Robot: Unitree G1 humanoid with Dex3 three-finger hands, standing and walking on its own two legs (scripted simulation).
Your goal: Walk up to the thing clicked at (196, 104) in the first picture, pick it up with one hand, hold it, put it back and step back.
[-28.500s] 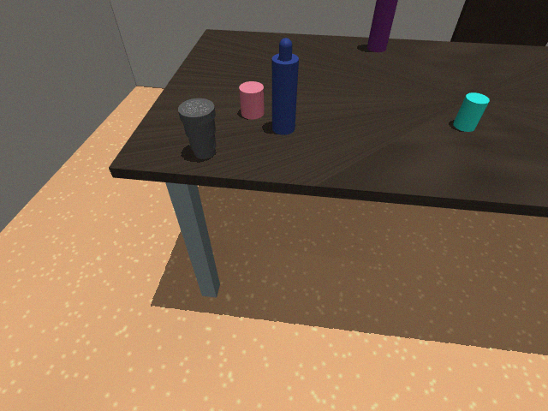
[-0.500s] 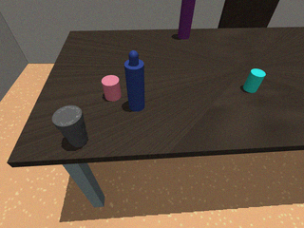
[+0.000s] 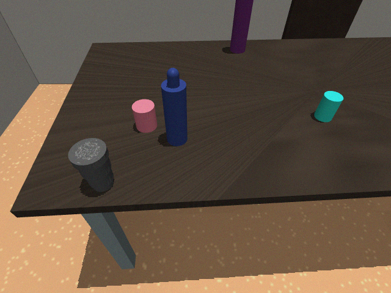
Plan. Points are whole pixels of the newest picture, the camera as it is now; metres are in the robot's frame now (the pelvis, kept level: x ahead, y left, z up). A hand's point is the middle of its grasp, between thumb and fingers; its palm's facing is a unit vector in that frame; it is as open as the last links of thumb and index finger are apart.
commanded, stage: stand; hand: left
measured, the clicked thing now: (96, 168) +0.41 +0.24 +0.02
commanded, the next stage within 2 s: step back in 0.12 s
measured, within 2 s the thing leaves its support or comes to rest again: neither
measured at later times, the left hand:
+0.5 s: hand out of the picture -0.04 +0.24 -0.15, palm faces +0.00 -0.90 -0.44, open 7.3 cm
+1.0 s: hand out of the picture -0.11 +0.29 -0.17, palm faces +0.10 -0.92 -0.37, open 7.3 cm
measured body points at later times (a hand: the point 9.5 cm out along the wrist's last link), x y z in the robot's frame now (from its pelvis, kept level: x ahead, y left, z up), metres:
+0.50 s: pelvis -0.09 -0.03 -0.02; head -0.01 -0.07 +0.42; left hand -0.04 +0.29 -0.12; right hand +0.04 -0.35 -0.16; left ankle -0.05 +0.11 -0.69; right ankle -0.09 -0.13 -0.74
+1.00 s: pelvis -0.20 +0.01 -0.01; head -0.14 +0.04 +0.43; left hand -0.12 +0.33 -0.14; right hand -0.05 -0.29 -0.11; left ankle -0.17 +0.11 -0.74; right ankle -0.23 -0.14 -0.65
